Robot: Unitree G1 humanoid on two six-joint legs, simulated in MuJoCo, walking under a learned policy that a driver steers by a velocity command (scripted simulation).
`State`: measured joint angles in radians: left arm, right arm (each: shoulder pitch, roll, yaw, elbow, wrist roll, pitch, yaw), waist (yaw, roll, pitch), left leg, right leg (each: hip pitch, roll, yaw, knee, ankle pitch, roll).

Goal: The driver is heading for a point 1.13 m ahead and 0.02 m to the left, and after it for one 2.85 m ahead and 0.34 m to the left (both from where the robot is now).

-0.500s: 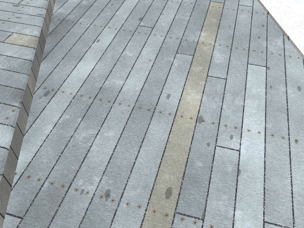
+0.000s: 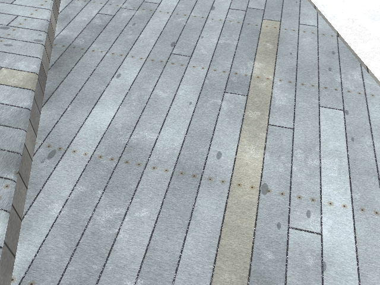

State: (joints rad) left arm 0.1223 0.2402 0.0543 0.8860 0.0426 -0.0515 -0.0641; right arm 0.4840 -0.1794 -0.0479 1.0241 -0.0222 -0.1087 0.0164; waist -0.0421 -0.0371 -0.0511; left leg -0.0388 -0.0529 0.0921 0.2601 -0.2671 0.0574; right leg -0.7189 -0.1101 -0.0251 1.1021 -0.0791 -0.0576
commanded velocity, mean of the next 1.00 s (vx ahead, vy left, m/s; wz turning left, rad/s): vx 0.98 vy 0.00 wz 0.00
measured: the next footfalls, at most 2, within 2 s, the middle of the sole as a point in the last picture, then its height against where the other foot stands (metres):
right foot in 0.24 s outside the picture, level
left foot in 0.72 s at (172, 207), level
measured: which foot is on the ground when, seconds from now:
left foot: down 0.00-0.26, up 0.28-0.70, down 0.72-1.00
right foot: up 0.00-0.22, down 0.24-0.74, up 0.76-1.00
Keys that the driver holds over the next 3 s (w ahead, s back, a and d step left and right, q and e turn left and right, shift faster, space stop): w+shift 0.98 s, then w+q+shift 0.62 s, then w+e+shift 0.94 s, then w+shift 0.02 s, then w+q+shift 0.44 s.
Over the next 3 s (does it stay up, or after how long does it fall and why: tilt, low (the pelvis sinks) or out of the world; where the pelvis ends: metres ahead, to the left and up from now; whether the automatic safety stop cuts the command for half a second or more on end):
stays up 2.75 0.25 -0.02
